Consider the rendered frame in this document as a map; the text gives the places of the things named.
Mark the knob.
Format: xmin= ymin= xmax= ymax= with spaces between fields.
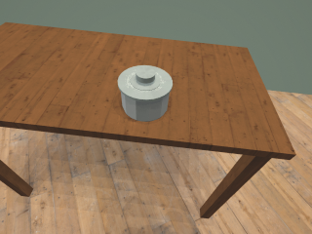
xmin=136 ymin=66 xmax=156 ymax=84

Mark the pot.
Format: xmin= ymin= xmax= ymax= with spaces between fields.
xmin=121 ymin=93 xmax=170 ymax=122

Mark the lid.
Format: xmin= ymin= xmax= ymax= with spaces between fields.
xmin=117 ymin=65 xmax=173 ymax=102

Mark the table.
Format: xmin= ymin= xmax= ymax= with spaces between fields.
xmin=0 ymin=22 xmax=296 ymax=218

